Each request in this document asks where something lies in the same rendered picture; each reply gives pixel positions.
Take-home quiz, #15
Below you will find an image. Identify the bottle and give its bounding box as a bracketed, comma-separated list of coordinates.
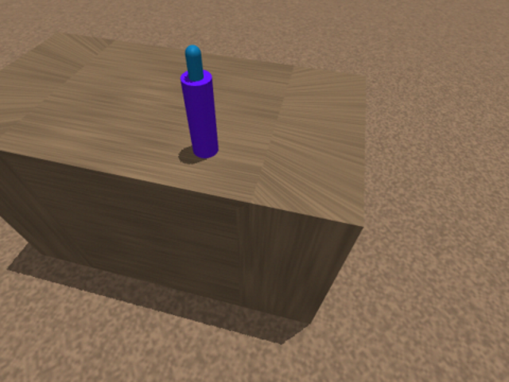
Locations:
[181, 45, 219, 158]

